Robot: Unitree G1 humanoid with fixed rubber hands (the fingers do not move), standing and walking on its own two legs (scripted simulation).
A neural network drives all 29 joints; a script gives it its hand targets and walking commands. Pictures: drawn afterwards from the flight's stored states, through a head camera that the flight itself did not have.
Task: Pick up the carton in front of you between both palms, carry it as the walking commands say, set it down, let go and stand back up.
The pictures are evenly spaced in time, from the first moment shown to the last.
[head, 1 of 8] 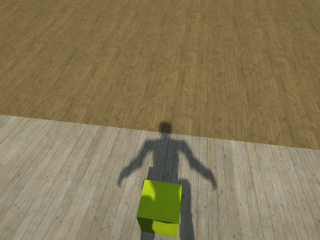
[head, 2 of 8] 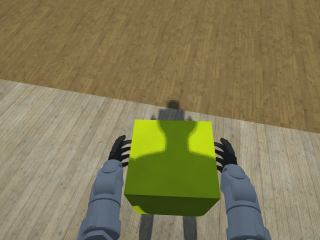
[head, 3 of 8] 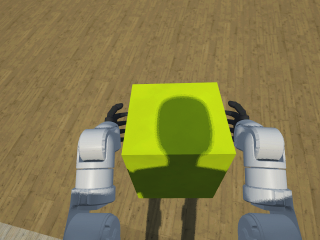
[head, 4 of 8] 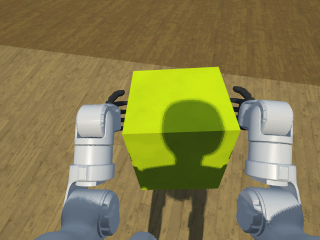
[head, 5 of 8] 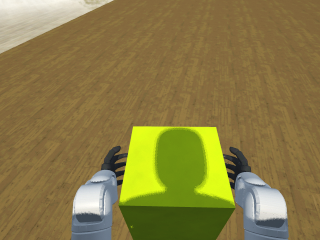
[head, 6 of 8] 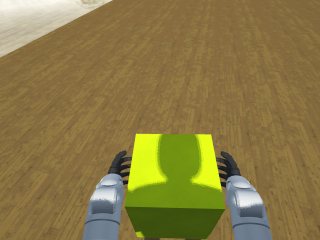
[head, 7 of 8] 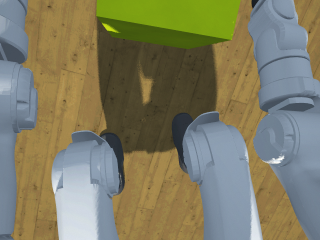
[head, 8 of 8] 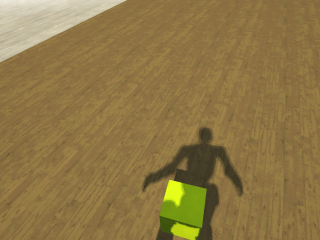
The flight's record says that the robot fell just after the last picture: no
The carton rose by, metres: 1.17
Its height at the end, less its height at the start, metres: +0.43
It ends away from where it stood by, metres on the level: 5.51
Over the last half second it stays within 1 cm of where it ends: yes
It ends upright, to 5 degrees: yes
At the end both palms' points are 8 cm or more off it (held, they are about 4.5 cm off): yes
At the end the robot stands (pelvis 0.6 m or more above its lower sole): yes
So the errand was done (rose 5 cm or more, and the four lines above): yes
